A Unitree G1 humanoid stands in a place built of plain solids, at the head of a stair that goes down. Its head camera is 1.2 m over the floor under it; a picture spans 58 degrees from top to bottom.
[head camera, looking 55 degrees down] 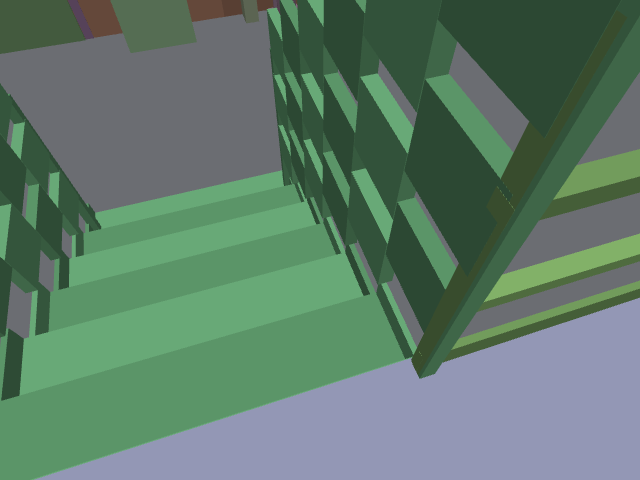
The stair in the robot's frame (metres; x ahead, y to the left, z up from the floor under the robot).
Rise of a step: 0.17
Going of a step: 0.30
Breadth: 1.32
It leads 18 degrees to the left of straight ahead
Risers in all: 7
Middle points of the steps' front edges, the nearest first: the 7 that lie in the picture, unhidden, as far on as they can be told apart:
0.25 0.32 0.00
0.54 0.41 -0.17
0.82 0.50 -0.34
1.11 0.59 -0.51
1.40 0.68 -0.68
1.68 0.77 -0.85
1.97 0.86 -1.02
